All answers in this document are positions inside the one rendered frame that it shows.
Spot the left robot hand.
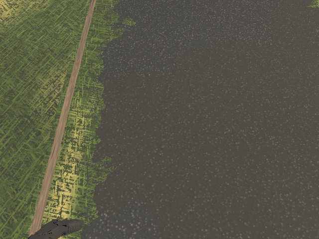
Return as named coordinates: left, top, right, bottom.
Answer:
left=28, top=219, right=83, bottom=239

